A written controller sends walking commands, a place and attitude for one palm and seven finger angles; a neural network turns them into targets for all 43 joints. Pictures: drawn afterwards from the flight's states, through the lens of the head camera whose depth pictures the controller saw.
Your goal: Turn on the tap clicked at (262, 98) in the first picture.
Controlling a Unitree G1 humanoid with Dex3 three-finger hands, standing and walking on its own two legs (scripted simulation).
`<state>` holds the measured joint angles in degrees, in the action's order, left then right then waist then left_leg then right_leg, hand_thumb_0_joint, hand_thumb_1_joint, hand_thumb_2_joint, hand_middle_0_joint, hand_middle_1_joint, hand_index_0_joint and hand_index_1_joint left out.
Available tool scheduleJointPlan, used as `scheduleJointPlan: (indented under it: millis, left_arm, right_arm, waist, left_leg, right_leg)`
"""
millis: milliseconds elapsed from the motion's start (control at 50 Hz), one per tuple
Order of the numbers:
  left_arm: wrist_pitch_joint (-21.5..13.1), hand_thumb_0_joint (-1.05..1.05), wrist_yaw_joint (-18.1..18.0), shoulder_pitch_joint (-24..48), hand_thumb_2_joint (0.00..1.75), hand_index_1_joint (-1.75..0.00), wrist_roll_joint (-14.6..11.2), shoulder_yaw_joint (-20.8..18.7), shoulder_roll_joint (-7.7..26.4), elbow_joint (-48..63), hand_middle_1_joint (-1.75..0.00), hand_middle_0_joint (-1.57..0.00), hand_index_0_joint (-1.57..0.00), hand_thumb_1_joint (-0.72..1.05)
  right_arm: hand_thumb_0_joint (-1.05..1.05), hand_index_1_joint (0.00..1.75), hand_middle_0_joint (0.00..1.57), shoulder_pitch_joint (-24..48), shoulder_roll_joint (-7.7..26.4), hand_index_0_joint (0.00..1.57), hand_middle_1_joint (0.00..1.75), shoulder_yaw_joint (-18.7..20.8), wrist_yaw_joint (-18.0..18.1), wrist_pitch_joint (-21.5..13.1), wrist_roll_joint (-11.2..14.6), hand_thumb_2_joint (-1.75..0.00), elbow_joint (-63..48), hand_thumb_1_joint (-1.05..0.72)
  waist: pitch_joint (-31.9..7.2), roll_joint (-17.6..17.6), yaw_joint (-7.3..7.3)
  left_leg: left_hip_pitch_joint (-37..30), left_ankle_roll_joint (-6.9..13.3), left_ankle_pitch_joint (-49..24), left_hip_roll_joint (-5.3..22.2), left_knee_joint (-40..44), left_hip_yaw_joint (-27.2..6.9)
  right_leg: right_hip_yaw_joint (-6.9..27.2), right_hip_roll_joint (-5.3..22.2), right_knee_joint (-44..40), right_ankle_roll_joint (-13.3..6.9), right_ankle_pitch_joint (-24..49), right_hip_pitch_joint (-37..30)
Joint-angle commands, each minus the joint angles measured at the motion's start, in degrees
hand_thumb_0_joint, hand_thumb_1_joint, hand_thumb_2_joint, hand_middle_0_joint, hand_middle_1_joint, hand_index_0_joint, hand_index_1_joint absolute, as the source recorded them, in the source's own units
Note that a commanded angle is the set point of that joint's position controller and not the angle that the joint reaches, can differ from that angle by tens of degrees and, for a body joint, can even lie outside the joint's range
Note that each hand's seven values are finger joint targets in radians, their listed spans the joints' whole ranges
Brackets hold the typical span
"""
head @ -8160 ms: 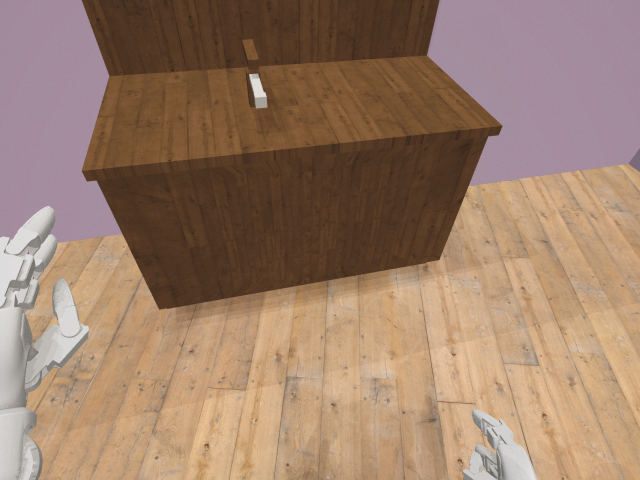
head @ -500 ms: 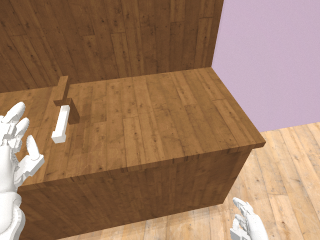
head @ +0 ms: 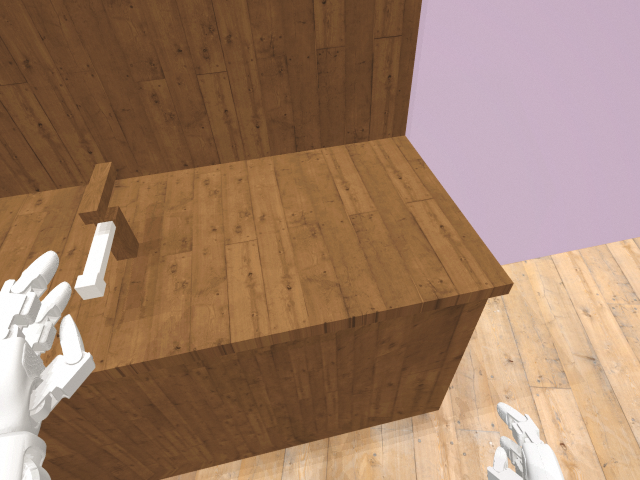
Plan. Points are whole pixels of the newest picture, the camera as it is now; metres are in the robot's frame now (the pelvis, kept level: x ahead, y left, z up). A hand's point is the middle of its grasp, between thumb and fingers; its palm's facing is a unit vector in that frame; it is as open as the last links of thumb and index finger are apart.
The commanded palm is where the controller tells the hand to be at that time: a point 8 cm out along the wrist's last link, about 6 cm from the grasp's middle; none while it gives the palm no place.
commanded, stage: turn the palm inward beside the body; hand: left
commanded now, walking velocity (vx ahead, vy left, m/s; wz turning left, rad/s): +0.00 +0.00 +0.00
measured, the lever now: (90, 286) +0.34 +0.39 +0.04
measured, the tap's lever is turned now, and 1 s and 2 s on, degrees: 0 0 0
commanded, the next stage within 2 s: reach beside the lever's end, fingers flat in 1.14 s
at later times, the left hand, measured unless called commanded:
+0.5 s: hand (71, 376) +0.17 +0.26 +0.13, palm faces +0.49 -0.86 -0.15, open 7.4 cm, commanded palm +0.12 +0.30 +0.15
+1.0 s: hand (66, 364) +0.18 +0.27 +0.14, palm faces +0.49 -0.86 -0.12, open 7.4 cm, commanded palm +0.13 +0.31 +0.15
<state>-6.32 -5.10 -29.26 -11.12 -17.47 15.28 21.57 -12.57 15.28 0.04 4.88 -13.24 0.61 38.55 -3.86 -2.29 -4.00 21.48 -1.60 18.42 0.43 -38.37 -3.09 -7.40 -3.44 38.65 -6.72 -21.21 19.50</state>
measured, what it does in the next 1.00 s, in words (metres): stands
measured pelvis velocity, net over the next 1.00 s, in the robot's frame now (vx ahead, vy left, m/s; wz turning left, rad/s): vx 0.00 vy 0.04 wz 0.01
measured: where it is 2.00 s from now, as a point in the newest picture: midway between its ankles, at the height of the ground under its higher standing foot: outside the picture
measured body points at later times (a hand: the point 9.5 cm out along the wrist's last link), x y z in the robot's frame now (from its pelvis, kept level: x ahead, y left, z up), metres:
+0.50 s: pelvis -0.01 +0.03 +0.00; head -0.02 +0.01 +0.45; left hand +0.14 +0.31 +0.14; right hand +0.19 -0.18 -0.07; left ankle +0.02 +0.16 -0.72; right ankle +0.00 -0.03 -0.72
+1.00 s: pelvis +0.00 +0.04 +0.00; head -0.02 +0.02 +0.45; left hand +0.15 +0.32 +0.14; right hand +0.20 -0.16 -0.07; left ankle +0.02 +0.16 -0.72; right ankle +0.00 -0.03 -0.72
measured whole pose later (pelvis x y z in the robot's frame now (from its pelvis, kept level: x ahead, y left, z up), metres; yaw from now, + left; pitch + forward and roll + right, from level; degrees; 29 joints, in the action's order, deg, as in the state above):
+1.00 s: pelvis +0.00 +0.04 +0.00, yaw +0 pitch +0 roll +0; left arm 3.6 -11.5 -30.1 -11.7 -11.3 10.9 27.3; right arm -11.5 13.2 -3.1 4.5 -12.1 0.3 36.3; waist -3.7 -2.9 -4.9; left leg 20.2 0.5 18.5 -1.6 -38.5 -2.4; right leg -6.7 -1.4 37.2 -3.8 -20.4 17.3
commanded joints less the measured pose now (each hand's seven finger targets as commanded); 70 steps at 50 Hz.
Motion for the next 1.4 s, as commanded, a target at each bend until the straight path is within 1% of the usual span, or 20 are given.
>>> scheduleJointPlan:
  millis: [0, 40, 100, 280, 340, 440, 480, 540, 600, 640, 700, 720, 820, 920, 940, 1220, 1260, 1320, 1340, 1380]
  left_arm:
    - [-5.46, 0.00, -2.51, 2.60, 0.90, -0.30, -0.61, -6.29, 9.88, 12.21, -0.30, -0.20, -0.20, 0.90]
    - [-4.02, 0.00, -3.12, 3.43, 0.90, -0.30, -1.17, -5.99, 9.35, 10.77, -0.30, -0.20, -0.20, 0.90]
    - [-1.91, 0.00, -3.84, 4.68, 0.90, -0.30, -1.41, -4.33, 8.40, 11.93, -0.30, -0.20, -0.20, 0.90]
    - [-1.20, 0.00, -6.21, 5.12, 0.90, -0.30, 0.36, -0.09, 6.38, 14.93, -0.30, -0.20, -0.20, 0.90]
    - [-1.61, 0.00, -6.88, 4.69, 0.90, -0.30, 0.99, 0.19, 6.06, 17.39, -0.30, -0.20, -0.20, 0.90]
    - [-0.62, 0.00, -7.18, 1.13, 0.90, -0.30, 0.49, 1.06, 3.73, 17.39, -0.30, -0.20, -0.20, 0.90]
    - [-0.14, 0.00, -7.01, 0.68, 0.90, -0.30, 0.16, 1.47, 3.15, 17.46, -0.30, -0.20, -0.20, 0.90]
    - [0.68, 0.00, -6.82, 1.50, 0.90, -0.30, 0.23, 2.03, 2.92, 18.73, -0.30, -0.20, -0.20, 0.90]
    - [1.48, 0.00, -6.92, 1.62, 0.90, -0.30, -0.14, 1.37, 3.28, 18.48, -0.30, -0.20, -0.20, 0.90]
    - [2.17, 0.00, -6.97, 2.27, 0.90, -0.30, 0.03, 1.38, 3.09, 19.58, -0.30, -0.20, -0.20, 0.90]
    - [3.28, 0.00, -7.01, 2.85, 0.90, -0.30, -0.42, 1.51, 2.79, 19.46, -0.30, -0.20, -0.20, 0.90]
    - [3.82, 0.00, -6.98, 2.65, 0.90, -0.30, -0.37, 0.81, 3.32, 19.91, -0.30, -0.20, -0.20, 0.90]
    - [5.31, 0.00, -6.72, 1.31, 0.90, -0.30, -0.49, 0.88, 2.99, 18.52, -0.30, -0.20, -0.20, 0.90]
    - [5.90, 0.00, -6.87, 3.17, 0.90, -0.30, -0.38, 0.57, 3.47, 19.23, -0.30, -0.20, -0.20, 0.90]
    - [5.84, 0.00, -6.88, 3.83, 0.90, -0.30, -0.13, 1.90, 2.35, 19.54, -0.30, -0.20, -0.20, 0.90]
    - [4.34, 0.00, -7.25, 2.30, 0.90, -0.30, -0.71, 0.93, 3.41, 17.75, -0.30, -0.20, -0.20, 0.90]
    - [4.23, 0.00, -7.25, 4.79, 0.90, -0.30, -0.76, 1.47, 2.92, 15.67, -0.30, -0.20, -0.20, 0.90]
    - [3.42, 0.00, -7.81, 5.92, 0.90, -0.30, -0.72, -2.69, 6.30, 12.82, -0.30, -0.20, -0.20, 0.90]
    - [3.06, 0.00, -7.52, 7.50, 0.90, -0.30, -0.75, -0.59, 4.23, 12.90, -0.30, -0.20, -0.20, 0.90]
    - [2.12, 0.00, -7.49, 9.86, 0.90, -0.30, -1.32, -2.61, 5.84, 10.19, -0.30, -0.20, -0.20, 0.90]
  right_arm:
    - [0.00, 0.30, 0.20, 7.34, 4.35, 0.20, 0.30, 0.99, 0.32, -4.65, 0.31, -0.90, -9.25, -0.90]
    - [0.00, 0.30, 0.20, 8.42, 4.14, 0.20, 0.30, 0.74, 0.54, -4.56, 0.64, -0.90, -9.33, -0.90]
    - [0.00, 0.30, 0.20, 9.88, 4.08, 0.20, 0.30, 0.54, 0.91, -4.69, 0.71, -0.90, -9.85, -0.90]
    - [0.00, 0.30, 0.20, 10.47, 3.98, 0.20, 0.30, -0.11, 0.99, -6.09, 0.30, -0.90, -10.16, -0.90]
    - [0.00, 0.30, 0.20, 10.03, 3.86, 0.20, 0.30, -0.37, 0.74, -6.59, 0.23, -0.90, -10.32, -0.90]
    - [0.00, 0.30, 0.20, 8.65, 4.11, 0.20, 0.30, -0.66, 0.31, -6.30, -0.04, -0.90, -10.79, -0.90]
    - [0.00, 0.30, 0.20, 8.52, 4.42, 0.20, 0.30, -0.46, 0.20, -6.13, -0.12, -0.90, -10.99, -0.90]
    - [0.00, 0.30, 0.20, 8.16, 4.39, 0.20, 0.30, -0.61, 0.12, -5.78, -0.15, -0.90, -11.06, -0.90]
    - [0.00, 0.30, 0.20, 8.08, 4.64, 0.20, 0.30, -0.44, 0.21, -5.22, -0.30, -0.90, -11.28, -0.90]
    - [0.00, 0.30, 0.20, 8.22, 4.31, 0.20, 0.30, -0.54, 0.15, -4.87, -0.12, -0.90, -11.37, -0.90]
    - [0.00, 0.30, 0.20, 8.15, 4.37, 0.20, 0.30, -0.61, 0.28, -4.35, -0.09, -0.90, -11.39, -0.90]
    - [0.00, 0.30, 0.20, 8.54, 4.30, 0.20, 0.30, -0.66, 0.31, -4.31, 0.09, -0.90, -11.37, -0.90]
    - [0.00, 0.30, 0.20, 8.33, 4.39, 0.20, 0.30, -0.62, 0.20, -3.20, 0.02, -0.90, -11.50, -0.90]
    - [0.00, 0.30, 0.20, 9.06, 4.29, 0.20, 0.30, -0.69, 0.42, -2.38, 0.09, -0.90, -11.68, -0.90]
    - [0.00, 0.30, 0.20, 9.30, 3.98, 0.20, 0.30, -0.86, 0.34, -2.28, 0.12, -0.90, -11.72, -0.90]
    - [0.00, 0.30, 0.20, 9.72, 4.04, 0.20, 0.30, -0.83, 0.31, -2.41, 0.10, -0.90, -11.42, -0.90]
    - [0.00, 0.30, 0.20, 10.10, 4.01, 0.20, 0.30, -0.99, 0.45, -2.11, 0.13, -0.90, -11.03, -0.90]
    - [0.00, 0.30, 0.20, 9.80, 4.23, 0.20, 0.30, -0.57, 0.74, -1.94, 0.04, -0.90, -10.26, -0.90]
    - [0.00, 0.30, 0.20, 10.28, 3.91, 0.20, 0.30, -0.76, 0.78, -1.89, 0.08, -0.90, -10.47, -0.90]
    - [0.00, 0.30, 0.20, 10.21, 3.94, 0.20, 0.30, -0.77, 0.94, -2.08, -0.05, -0.90, -9.79, -0.90]
  waist:
    - [-3.35, 2.82, 0.18]
    - [-1.26, 4.33, 0.14]
    - [-0.12, 1.91, -0.22]
    - [1.09, 2.73, 0.04]
    - [-0.86, -0.94, -0.13]
    - [-3.44, 0.58, -0.09]
    - [-3.55, 1.93, -0.03]
    - [-4.06, -0.93, 0.15]
    - [-4.14, 1.88, -0.02]
    - [-5.02, -1.06, -0.29]
    - [-4.57, -0.44, -0.25]
    - [-4.45, -2.62, -0.68]
    - [-3.90, 1.32, -0.76]
    - [-3.23, -0.11, -0.84]
    - [-3.25, -1.51, -0.59]
    - [-1.93, 1.19, -0.44]
    - [-0.01, 1.35, 0.39]
    - [-0.25, 2.10, 0.00]
    - [-0.40, 1.16, 0.37]
    - [0.16, 1.41, 0.55]
  left_leg:
    - [0.92, 3.58, -6.37, -1.49, 0.28, 0.93]
    - [2.28, 3.41, -3.06, -1.49, 0.19, 0.92]
    - [1.75, 3.28, -1.01, -1.23, 0.30, 0.76]
    - [0.92, 3.74, 2.28, -1.41, 1.45, 0.06]
    - [-0.51, 3.87, 0.89, -1.56, 2.43, -0.02]
    - [-1.21, 3.97, -4.71, -1.91, 3.27, -0.34]
    - [-1.40, 3.96, -6.16, -1.73, 3.06, -0.40]
    - [-2.36, 3.68, -7.93, -1.70, 3.27, -0.61]
    - [-2.14, 3.62, -8.80, -1.49, 3.38, -1.01]
    - [-3.37, 3.17, -10.68, -1.45, 3.71, -1.00]
    - [-3.45, 2.84, -10.27, -1.25, 4.29, -1.40]
    - [-3.86, 2.64, -11.01, -1.27, 4.53, -1.35]
    - [-3.65, 2.43, -12.37, -1.18, 4.96, -1.55]
    - [-3.96, 2.46, -10.13, -1.23, 5.67, -1.40]
    - [-4.40, 2.29, -9.58, -1.24, 5.81, -1.33]
    - [-2.54, 3.55, -5.96, -1.92, 4.44, -0.46]
    - [-1.91, 3.61, -3.94, -2.00, 4.46, -0.35]
    - [-1.20, 3.73, -3.31, -2.12, 4.07, -0.23]
    - [-1.29, 3.66, -2.87, -2.30, 4.16, -0.12]
    - [-0.55, 3.63, -2.01, -2.30, 3.66, -0.19]
  right_leg:
    - [12.31, 7.86, -10.80, 8.51, 14.80, -2.01]
    - [13.86, 8.47, -13.07, 8.48, 6.90, -1.07]
    - [14.21, 8.56, -14.88, 7.67, -0.82, 0.44]
    - [11.25, 6.66, -14.98, 6.58, -10.26, 3.54]
    - [8.82, 5.88, -12.54, 6.00, -4.91, 2.75]
    - [5.45, 4.59, -8.38, 5.75, 6.84, 0.33]
    - [4.90, 4.34, -7.80, 5.78, 9.32, 0.28]
    - [4.30, 4.21, -6.97, 5.47, 11.01, 0.18]
    - [4.11, 3.95, -6.94, 5.44, 11.78, -0.36]
    - [3.87, 3.99, -6.55, 5.09, 12.94, -0.95]
    - [3.56, 3.70, -6.85, 5.00, 11.95, -0.98]
    - [3.68, 3.80, -7.07, 4.74, 12.45, -1.47]
    - [3.33, 3.54, -7.28, 4.83, 13.97, -2.05]
    - [3.68, 3.52, -8.32, 4.77, 11.42, -1.89]
    - [3.75, 3.57, -8.34, 4.76, 10.42, -1.39]
    - [6.12, 4.19, -11.30, 5.39, 8.53, -1.87]
    - [6.59, 4.34, -11.98, 5.66, 6.04, -0.48]
    - [7.83, 4.54, -12.97, 5.73, 4.53, -0.92]
    - [7.79, 4.69, -12.70, 5.82, 3.87, -0.56]
    - [9.14, 4.98, -13.68, 5.96, 2.37, -0.41]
